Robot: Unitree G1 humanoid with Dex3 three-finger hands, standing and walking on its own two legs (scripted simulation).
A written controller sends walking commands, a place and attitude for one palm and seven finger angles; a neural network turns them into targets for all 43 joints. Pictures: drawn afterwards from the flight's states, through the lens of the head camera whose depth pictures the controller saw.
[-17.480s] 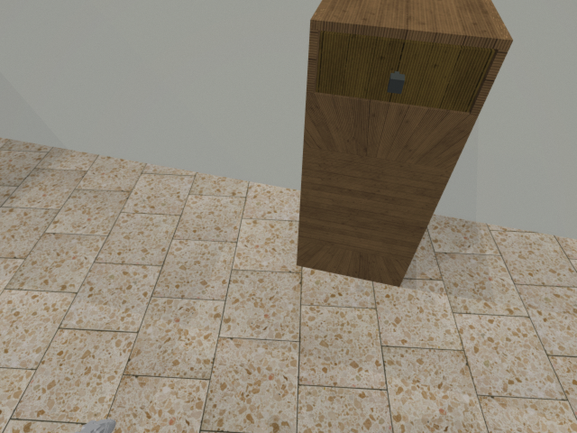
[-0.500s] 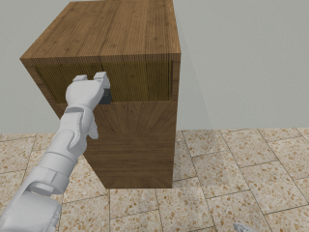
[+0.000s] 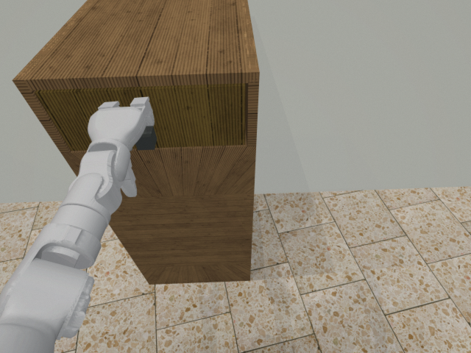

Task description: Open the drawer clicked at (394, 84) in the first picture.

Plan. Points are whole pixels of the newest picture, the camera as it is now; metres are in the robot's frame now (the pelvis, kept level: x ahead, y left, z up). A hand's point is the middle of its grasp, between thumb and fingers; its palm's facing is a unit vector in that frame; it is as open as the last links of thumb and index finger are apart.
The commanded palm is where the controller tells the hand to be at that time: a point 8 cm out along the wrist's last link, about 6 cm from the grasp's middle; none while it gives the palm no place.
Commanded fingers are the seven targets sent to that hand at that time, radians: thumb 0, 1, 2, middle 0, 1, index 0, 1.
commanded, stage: lower the fingers behind the handle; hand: left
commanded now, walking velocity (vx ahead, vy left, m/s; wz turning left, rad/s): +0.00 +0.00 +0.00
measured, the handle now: (147, 132) +0.49 +0.20 +0.12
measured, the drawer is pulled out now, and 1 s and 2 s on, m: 0.00 0.00 0.00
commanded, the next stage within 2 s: lift the fingers back up to retry in 0.08 s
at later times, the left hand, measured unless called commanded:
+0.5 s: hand (129, 145) +0.44 +0.22 +0.13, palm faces +0.01 -0.04 -1.00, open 13.8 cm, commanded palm +0.42 +0.22 +0.19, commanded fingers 0.00 -0.50 0.30 -0.30 -1.20 -0.30 -1.20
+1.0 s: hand (134, 129) +0.44 +0.20 +0.16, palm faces +0.03 -0.06 -1.00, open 13.8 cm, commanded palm +0.41 +0.20 +0.23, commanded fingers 0.00 -0.50 0.30 -0.30 -1.20 -0.30 -1.20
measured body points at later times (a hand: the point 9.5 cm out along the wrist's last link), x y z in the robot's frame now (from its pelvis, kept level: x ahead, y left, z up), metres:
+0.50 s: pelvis +0.01 +0.00 +0.00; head +0.03 -0.02 +0.45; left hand +0.43 +0.22 +0.18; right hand +0.12 -0.25 -0.12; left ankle +0.00 +0.09 -0.72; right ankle -0.01 -0.08 -0.72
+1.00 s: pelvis +0.03 +0.01 +0.01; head +0.04 -0.02 +0.46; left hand +0.44 +0.20 +0.22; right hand +0.21 -0.21 -0.11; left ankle +0.00 +0.09 -0.72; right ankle -0.01 -0.08 -0.72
